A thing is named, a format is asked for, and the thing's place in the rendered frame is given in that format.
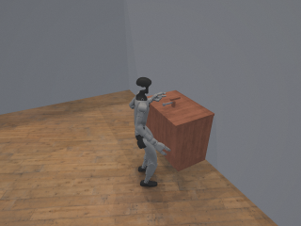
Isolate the right robot foot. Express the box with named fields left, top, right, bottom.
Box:
left=140, top=180, right=158, bottom=187

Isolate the robot left shin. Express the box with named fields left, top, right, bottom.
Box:
left=142, top=149, right=156, bottom=169

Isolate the left robot hand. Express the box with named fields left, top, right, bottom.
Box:
left=151, top=91, right=166, bottom=102

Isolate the right robot upper arm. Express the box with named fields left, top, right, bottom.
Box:
left=135, top=102, right=147, bottom=131

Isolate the left robot upper arm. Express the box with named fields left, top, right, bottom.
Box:
left=129, top=91, right=140, bottom=109

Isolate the counter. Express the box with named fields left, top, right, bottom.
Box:
left=146, top=90, right=214, bottom=171

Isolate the right robot forearm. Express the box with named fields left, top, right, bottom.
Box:
left=136, top=125, right=158, bottom=146

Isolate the right robot hand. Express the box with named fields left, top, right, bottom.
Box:
left=154, top=142, right=171, bottom=155

